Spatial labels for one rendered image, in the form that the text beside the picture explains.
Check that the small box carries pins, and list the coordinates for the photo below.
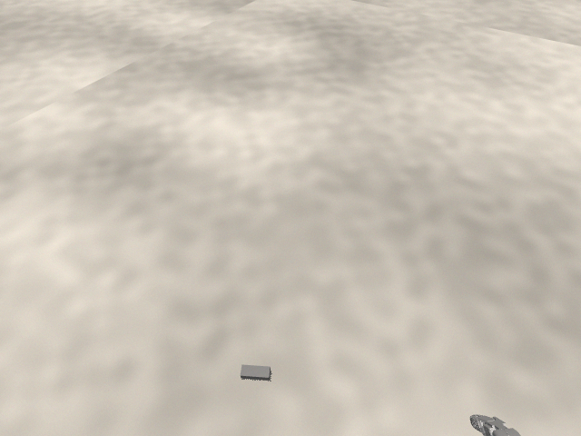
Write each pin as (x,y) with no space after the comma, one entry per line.
(255,372)

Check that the right robot hand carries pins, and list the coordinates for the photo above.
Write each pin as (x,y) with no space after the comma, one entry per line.
(491,426)

